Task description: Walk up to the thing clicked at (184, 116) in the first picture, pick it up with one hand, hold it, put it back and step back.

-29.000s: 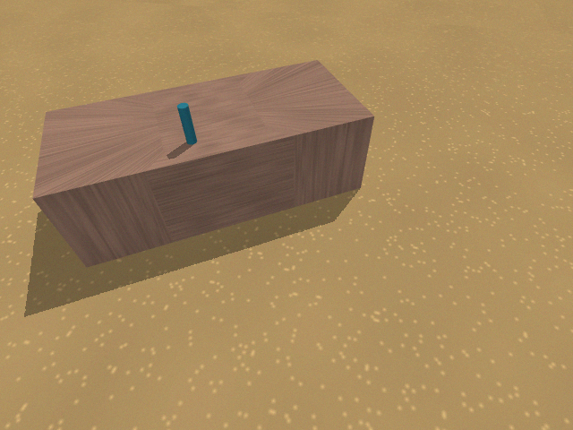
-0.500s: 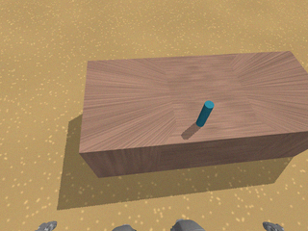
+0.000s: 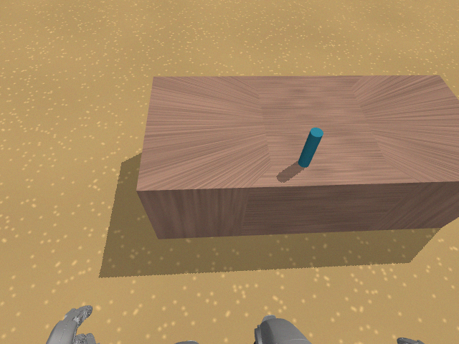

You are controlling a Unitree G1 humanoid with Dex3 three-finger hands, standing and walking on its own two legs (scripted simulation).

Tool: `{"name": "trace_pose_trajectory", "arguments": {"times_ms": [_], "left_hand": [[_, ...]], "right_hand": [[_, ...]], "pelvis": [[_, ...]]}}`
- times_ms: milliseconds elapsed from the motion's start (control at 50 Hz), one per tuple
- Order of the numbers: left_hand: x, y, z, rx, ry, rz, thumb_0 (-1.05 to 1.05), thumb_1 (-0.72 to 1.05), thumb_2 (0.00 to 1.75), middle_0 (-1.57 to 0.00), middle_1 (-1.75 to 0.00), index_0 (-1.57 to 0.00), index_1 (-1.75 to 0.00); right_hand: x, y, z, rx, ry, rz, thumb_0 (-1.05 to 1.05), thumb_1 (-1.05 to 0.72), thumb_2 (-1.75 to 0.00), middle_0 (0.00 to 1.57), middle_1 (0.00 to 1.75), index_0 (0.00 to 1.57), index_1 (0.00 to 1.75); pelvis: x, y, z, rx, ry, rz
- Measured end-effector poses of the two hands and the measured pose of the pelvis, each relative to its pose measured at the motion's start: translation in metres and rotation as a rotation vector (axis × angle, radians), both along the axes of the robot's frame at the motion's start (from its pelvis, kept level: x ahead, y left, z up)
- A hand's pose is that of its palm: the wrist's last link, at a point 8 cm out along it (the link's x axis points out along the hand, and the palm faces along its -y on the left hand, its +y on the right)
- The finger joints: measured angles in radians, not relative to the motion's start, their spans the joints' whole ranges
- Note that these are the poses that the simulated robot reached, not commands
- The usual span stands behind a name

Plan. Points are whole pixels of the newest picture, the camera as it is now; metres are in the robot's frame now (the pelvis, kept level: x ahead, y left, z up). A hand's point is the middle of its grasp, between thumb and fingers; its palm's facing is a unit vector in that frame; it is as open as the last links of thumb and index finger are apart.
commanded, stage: step back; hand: right
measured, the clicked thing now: (309, 148) +0.71 -0.27 -0.26
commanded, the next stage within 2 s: none
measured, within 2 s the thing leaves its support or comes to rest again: neither
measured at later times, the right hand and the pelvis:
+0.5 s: hand out of the picture -0.06 -0.33 -0.14, palm faces +0.02 +0.91 -0.41, open 7.4 cm; pelvis -0.15 -0.04 +0.00, yaw -3 degrees
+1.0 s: hand out of the picture -0.21 -0.36 -0.14, palm faces +0.00 +0.91 -0.42, open 7.4 cm; pelvis -0.33 -0.08 -0.01, yaw -2 degrees
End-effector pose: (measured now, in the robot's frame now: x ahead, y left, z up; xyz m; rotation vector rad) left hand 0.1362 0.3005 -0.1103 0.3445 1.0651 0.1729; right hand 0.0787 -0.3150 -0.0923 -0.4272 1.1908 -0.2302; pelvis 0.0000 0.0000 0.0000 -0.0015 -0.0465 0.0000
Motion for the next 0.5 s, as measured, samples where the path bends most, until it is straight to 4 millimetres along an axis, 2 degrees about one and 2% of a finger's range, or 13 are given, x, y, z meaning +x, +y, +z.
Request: {"name": "trace_pose_trajectory", "arguments": {"times_ms": [100,200,260,360,440,500], "left_hand": [[-0.042,0.003,0.000,-0.011,0.050,0.029,0.01,0.90,0.90,-0.21,-0.30,-0.20,-0.30],[-0.090,0.000,-0.003,0.010,0.121,0.018,0.01,0.90,0.90,-0.21,-0.30,-0.20,-0.30],[-0.115,-0.007,-0.005,0.023,0.148,0.002,0.01,0.90,0.90,-0.21,-0.30,-0.20,-0.30],[-0.157,-0.028,-0.004,0.044,0.143,-0.008,0.01,0.90,0.90,-0.21,-0.30,-0.20,-0.30],[-0.190,-0.040,0.009,0.040,0.134,0.003,0.01,0.90,0.90,-0.21,-0.30,-0.20,-0.30],[-0.201,-0.042,0.015,0.052,0.110,0.008,0.01,0.90,0.90,-0.21,-0.30,-0.21,-0.30]], "right_hand": [[-0.026,0.000,0.017,-0.014,-0.012,-0.009,0.01,-0.90,-0.90,0.21,0.30,0.21,0.30],[-0.042,-0.011,0.022,-0.025,-0.073,-0.012,0.01,-0.90,-0.90,0.21,0.30,0.21,0.30],[-0.055,-0.023,0.018,-0.024,-0.109,-0.009,0.01,-0.90,-0.90,0.21,0.30,0.21,0.30],[-0.086,-0.049,-0.003,-0.001,-0.136,-0.029,0.01,-0.90,-0.90,0.21,0.30,0.21,0.30],[-0.119,-0.054,-0.005,0.021,-0.099,-0.053,0.01,-0.90,-0.90,0.20,0.30,0.21,0.30],[-0.147,-0.054,-0.007,0.028,-0.070,-0.047,0.01,-0.90,-0.90,0.20,0.30,0.21,0.30]], "pelvis": [[-0.024,-0.004,0.011,-0.023,0.015,-0.020],[-0.055,-0.013,0.010,-0.026,0.019,-0.054],[-0.076,-0.021,0.005,-0.023,0.015,-0.077],[-0.115,-0.039,-0.007,-0.041,-0.002,-0.076],[-0.137,-0.044,0.001,0.014,0.003,-0.070],[-0.153,-0.044,0.004,0.026,0.010,-0.050]]}}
